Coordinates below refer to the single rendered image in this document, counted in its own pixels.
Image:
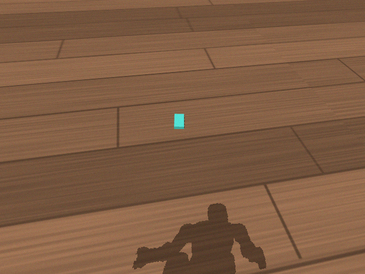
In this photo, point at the small box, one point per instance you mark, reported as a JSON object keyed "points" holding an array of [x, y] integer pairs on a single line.
{"points": [[179, 121]]}

